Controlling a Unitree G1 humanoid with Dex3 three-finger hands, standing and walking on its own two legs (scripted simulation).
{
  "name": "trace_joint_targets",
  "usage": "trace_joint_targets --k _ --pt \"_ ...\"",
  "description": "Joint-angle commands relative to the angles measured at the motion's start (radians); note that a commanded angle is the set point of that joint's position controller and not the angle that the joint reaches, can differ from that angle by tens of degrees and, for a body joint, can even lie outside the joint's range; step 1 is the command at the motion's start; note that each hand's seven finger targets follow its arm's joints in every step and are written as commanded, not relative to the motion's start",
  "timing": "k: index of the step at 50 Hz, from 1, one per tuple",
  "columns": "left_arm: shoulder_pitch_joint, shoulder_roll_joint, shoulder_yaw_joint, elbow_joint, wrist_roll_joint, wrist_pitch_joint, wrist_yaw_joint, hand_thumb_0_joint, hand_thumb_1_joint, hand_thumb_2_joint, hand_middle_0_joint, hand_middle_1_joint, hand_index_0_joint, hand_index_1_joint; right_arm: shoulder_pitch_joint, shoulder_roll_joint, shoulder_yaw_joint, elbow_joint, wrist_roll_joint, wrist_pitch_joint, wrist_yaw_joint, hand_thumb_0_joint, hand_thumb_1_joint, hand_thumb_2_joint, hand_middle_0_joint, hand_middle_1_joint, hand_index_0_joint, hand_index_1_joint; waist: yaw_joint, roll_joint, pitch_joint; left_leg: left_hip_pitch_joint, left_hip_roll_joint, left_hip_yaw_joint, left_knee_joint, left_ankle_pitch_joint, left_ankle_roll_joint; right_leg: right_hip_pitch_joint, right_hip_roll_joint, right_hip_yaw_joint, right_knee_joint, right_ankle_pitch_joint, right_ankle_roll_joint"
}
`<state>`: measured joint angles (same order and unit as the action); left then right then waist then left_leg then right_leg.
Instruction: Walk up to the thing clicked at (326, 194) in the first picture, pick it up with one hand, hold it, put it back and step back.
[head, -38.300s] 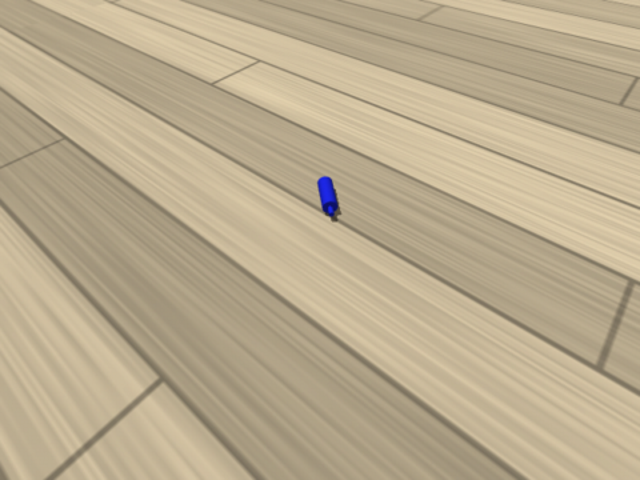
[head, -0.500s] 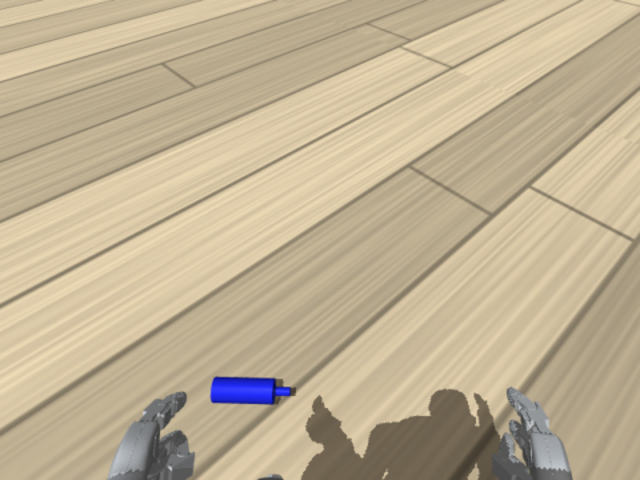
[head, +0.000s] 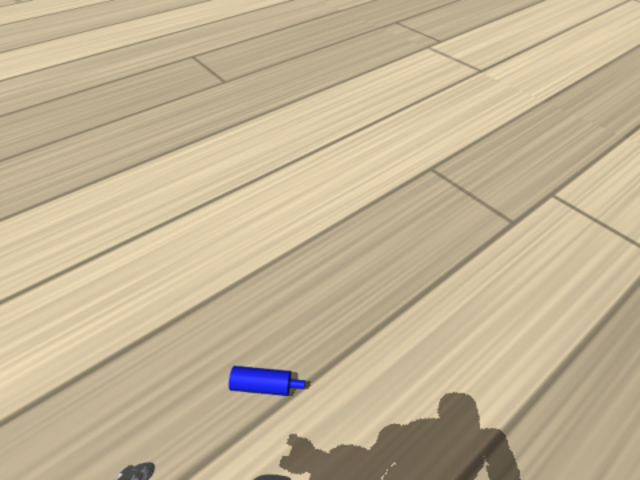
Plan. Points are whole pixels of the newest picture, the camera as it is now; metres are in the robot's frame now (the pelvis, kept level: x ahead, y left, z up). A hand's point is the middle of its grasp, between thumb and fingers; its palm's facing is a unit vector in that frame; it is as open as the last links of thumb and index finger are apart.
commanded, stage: stand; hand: left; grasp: from above
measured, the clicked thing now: (268, 381) +0.49 +0.22 -0.71
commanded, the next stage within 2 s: none
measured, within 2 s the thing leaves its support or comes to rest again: neither
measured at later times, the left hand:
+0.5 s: hand out of the picture +0.04 +0.24 -0.13, palm faces +0.04 -0.94 -0.35, open 7.4 cm
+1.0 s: hand out of the picture +0.06 +0.23 -0.13, palm faces +0.02 -0.94 -0.34, open 7.4 cm
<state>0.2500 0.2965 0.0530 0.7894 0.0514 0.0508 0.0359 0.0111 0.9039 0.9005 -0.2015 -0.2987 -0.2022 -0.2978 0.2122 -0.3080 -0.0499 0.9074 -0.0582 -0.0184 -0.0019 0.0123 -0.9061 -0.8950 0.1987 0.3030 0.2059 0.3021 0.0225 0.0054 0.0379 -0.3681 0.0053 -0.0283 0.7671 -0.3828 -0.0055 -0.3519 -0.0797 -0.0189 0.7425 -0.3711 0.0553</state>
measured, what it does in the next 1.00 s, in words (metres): stands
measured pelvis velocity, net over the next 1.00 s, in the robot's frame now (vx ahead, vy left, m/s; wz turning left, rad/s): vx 0.00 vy -0.02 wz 0.01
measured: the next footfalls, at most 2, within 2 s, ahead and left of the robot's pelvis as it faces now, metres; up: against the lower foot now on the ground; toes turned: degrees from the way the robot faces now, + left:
none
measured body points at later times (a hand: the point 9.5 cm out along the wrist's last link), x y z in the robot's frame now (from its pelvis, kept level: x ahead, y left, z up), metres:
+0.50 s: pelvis +0.00 -0.01 +0.03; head -0.01 -0.01 +0.48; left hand +0.03 +0.29 -0.11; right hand +0.07 -0.29 -0.11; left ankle +0.02 +0.13 -0.71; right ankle +0.01 -0.16 -0.71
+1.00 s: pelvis +0.00 -0.02 +0.03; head +0.01 -0.02 +0.48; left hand +0.06 +0.28 -0.10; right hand +0.06 -0.31 -0.11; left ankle +0.02 +0.13 -0.71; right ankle +0.01 -0.16 -0.71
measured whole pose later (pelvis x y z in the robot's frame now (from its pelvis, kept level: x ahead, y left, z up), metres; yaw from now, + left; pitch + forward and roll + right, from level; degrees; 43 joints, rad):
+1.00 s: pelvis +0.00 -0.02 +0.03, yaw +1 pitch -4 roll +0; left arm 0.13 0.31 0.03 1.14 0.03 0.00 0.02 0.01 0.90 0.90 -0.20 -0.30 -0.20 -0.30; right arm 0.15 -0.32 -0.02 1.13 -0.02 0.01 0.00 0.01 -0.91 -0.90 0.20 0.30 0.20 0.30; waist 0.01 0.02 0.08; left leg -0.13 0.03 -0.04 0.40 -0.20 -0.03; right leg -0.11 -0.06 -0.05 0.38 -0.19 0.04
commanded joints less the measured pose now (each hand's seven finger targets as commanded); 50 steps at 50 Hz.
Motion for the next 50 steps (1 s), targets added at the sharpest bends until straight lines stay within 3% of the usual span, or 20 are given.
trace_joint_targets --k 1,5,10,15,23,26,29,33,38,45,50 --pt "-0.045 0.154 0.042 -0.003 -0.008 -0.061 0.006 0.000 0.900 0.900 -0.200 -0.300 -0.200 -0.301 -0.056 -0.161 -0.042 -0.048 0.012 -0.022 -0.023 0.000 -0.900 -0.900 0.200 0.300 0.200 0.300 0.002 0.011 -0.065 0.049 0.062 -0.107 -0.236 0.184 0.064 0.099 -0.013 0.030 -0.181 0.152 -0.073" --pt "-0.054 0.167 0.037 0.074 -0.016 -0.062 0.009 0.000 0.900 0.900 -0.200 -0.300 -0.200 -0.301 -0.041 -0.163 -0.038 0.002 0.020 -0.012 -0.030 0.000 -0.900 -0.900 0.200 0.300 0.200 0.300 -0.012 0.013 -0.042 0.098 0.064 -0.098 -0.282 0.209 0.053 0.121 -0.023 0.038 -0.244 0.177 -0.073" --pt "-0.048 0.171 0.028 0.156 -0.017 -0.059 0.010 0.000 0.900 0.900 -0.200 -0.300 -0.200 -0.301 -0.058 -0.169 -0.032 0.048 0.028 -0.007 -0.032 0.000 -0.900 -0.900 0.200 0.300 0.200 0.300 -0.003 0.025 -0.030 0.139 0.079 -0.107 -0.339 0.233 0.043 0.177 -0.027 0.028 -0.305 0.188 -0.065" --pt "-0.067 0.181 0.021 0.211 -0.017 -0.059 0.008 0.000 0.900 0.900 -0.200 -0.300 -0.200 -0.301 -0.060 -0.169 -0.026 0.085 0.031 0.004 -0.031 0.000 -0.900 -0.900 0.200 0.300 0.200 0.300 -0.012 0.015 0.023 0.127 0.077 -0.106 -0.409 0.122 0.034 0.194 -0.027 0.028 -0.364 0.134 -0.055" --pt "-0.094 0.193 0.017 0.257 -0.021 -0.067 0.006 0.000 0.900 0.900 -0.200 -0.300 -0.200 -0.301 -0.073 -0.171 -0.020 0.119 0.035 0.002 -0.026 0.000 -0.900 -0.900 0.200 0.300 0.200 0.300 -0.015 -0.010 0.002 0.195 0.084 -0.089 -0.417 0.238 0.028 0.224 -0.046 0.037 -0.416 0.182 -0.053" --pt "-0.095 0.197 0.016 0.273 -0.023 -0.063 0.003 0.000 0.900 0.900 -0.200 -0.300 -0.200 -0.301 -0.084 -0.178 -0.017 0.129 0.035 0.005 -0.024 0.000 -0.900 -0.900 0.200 0.300 0.200 0.300 -0.008 0.013 0.035 0.162 0.080 -0.096 -0.453 0.156 0.023 0.232 -0.038 0.031 -0.424 0.140 -0.049" --pt "-0.105 0.204 0.017 0.279 -0.022 -0.065 0.001 0.000 0.900 0.900 -0.200 -0.300 -0.200 -0.301 -0.093 -0.178 -0.016 0.133 0.035 0.004 -0.023 0.000 -0.900 -0.900 0.200 0.300 0.200 0.300 -0.007 -0.009 0.025 0.190 0.084 -0.091 -0.450 0.192 0.022 0.222 -0.042 0.033 -0.432 0.147 -0.052" --pt "-0.120 0.211 0.017 0.286 -0.022 -0.062 -0.002 0.000 0.900 0.900 -0.200 -0.300 -0.200 -0.301 -0.092 -0.188 -0.016 0.142 0.035 0.010 -0.021 0.000 -0.900 -0.900 0.200 0.300 0.200 0.300 -0.010 0.000 0.040 0.166 0.082 -0.088 -0.455 0.131 0.024 0.217 -0.041 0.039 -0.452 0.079 -0.051" --pt "-0.135 0.220 0.018 0.286 -0.025 -0.070 -0.004 0.000 0.900 0.900 -0.200 -0.300 -0.200 -0.301 -0.094 -0.190 -0.012 0.150 0.037 0.005 -0.019 0.000 -0.900 -0.900 0.200 0.300 0.200 0.300 -0.015 -0.014 -0.006 0.213 0.090 -0.080 -0.434 0.230 0.025 0.235 -0.053 0.051 -0.460 0.159 -0.054" --pt "-0.146 0.222 0.018 0.299 -0.029 -0.064 -0.008 0.000 0.900 0.900 -0.200 -0.300 -0.200 -0.301 -0.097 -0.198 -0.004 0.160 0.037 0.005 -0.020 0.000 -0.900 -0.900 0.200 0.300 0.200 0.300 -0.010 0.002 0.023 0.174 0.092 -0.085 -0.470 0.192 0.020 0.247 -0.044 0.041 -0.453 0.143 -0.054" --pt "-0.144 0.223 0.017 0.303 -0.028 -0.068 -0.011 0.000 0.900 0.900 -0.200 -0.300 -0.200 -0.301 -0.098 -0.207 -0.003 0.162 0.040 0.002 -0.019 0.000 -0.900 -0.900 0.200 0.300 0.200 0.300 -0.013 0.004 -0.006 0.212 0.098 -0.081 -0.458 0.237 0.023 0.249 -0.048 0.042 -0.457 0.189 -0.055"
